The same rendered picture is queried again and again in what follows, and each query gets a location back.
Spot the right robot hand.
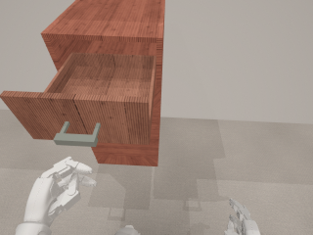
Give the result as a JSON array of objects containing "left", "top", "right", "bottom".
[{"left": 224, "top": 198, "right": 261, "bottom": 235}]

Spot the left robot hand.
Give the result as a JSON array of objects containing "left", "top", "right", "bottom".
[{"left": 23, "top": 157, "right": 98, "bottom": 227}]

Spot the left robot forearm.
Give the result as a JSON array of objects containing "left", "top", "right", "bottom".
[{"left": 15, "top": 221, "right": 52, "bottom": 235}]

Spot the cabinet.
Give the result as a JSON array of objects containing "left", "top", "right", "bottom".
[{"left": 41, "top": 0, "right": 165, "bottom": 166}]

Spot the drawer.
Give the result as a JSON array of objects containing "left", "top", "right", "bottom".
[{"left": 0, "top": 52, "right": 157, "bottom": 145}]

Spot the handle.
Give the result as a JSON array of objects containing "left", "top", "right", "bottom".
[{"left": 53, "top": 121, "right": 101, "bottom": 147}]

